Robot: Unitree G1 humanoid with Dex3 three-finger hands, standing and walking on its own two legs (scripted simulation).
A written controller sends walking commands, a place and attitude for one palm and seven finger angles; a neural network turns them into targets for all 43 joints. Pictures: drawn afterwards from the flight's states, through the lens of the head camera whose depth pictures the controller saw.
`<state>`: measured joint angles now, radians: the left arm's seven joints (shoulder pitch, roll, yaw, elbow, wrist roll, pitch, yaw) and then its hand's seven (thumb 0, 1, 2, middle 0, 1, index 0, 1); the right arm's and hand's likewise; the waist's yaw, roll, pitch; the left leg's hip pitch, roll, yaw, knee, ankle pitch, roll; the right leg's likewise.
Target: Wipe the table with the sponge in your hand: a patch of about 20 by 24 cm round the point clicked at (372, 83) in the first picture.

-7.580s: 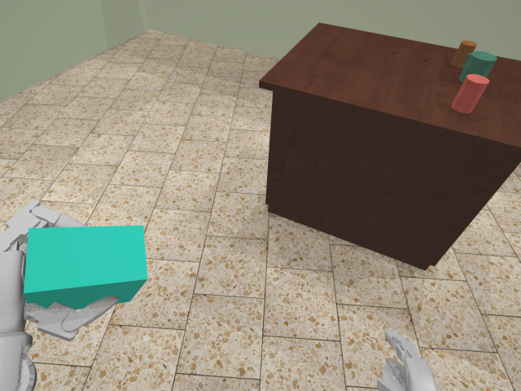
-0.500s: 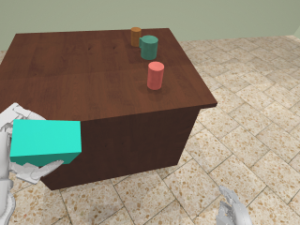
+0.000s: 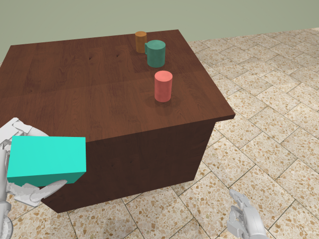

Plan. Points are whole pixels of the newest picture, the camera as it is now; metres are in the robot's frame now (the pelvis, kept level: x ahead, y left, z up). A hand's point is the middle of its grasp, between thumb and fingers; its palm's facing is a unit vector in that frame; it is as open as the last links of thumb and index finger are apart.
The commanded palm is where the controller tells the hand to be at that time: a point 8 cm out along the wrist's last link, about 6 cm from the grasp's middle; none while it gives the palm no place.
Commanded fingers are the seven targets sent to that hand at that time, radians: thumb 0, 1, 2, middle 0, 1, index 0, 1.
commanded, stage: shuffle to correct the standing spot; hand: left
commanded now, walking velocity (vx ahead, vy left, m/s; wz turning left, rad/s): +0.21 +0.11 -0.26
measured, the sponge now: (58, 162) +0.22 +0.22 +0.14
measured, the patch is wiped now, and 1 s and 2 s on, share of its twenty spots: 0.00 0.00 0.00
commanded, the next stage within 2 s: come to a stop and stand still in 0.86 s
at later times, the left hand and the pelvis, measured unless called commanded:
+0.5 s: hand (87, 103) +0.35 +0.20 +0.17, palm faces +0.25 -0.79 -0.56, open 10.7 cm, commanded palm +0.29 +0.26 +0.18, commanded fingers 0.00 0.10 1.30 -1.20 -1.60 -1.20 -1.60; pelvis +0.11 -0.01 -0.02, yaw -5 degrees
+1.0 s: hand (57, 87) +0.40 +0.29 +0.17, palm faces +0.34 -0.83 -0.44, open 10.7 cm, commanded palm +0.35 +0.32 +0.18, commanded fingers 0.00 0.10 1.30 -1.20 -1.60 -1.20 -1.60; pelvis +0.16 +0.06 -0.02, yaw -6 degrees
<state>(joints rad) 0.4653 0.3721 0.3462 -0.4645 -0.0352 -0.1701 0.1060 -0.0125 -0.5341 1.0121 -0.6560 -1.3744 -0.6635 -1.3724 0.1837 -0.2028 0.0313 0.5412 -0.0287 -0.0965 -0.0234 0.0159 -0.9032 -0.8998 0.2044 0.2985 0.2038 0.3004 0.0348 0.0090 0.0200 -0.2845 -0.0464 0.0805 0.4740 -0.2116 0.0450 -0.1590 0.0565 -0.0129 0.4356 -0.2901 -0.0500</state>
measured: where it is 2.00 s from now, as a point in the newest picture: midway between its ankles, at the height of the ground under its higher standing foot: outside the picture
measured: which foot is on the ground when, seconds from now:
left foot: down 0.00-0.42, up 0.44-0.80, down 0.82-1.00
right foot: down 0.00-0.14, up 0.16-0.38, down 0.40-1.00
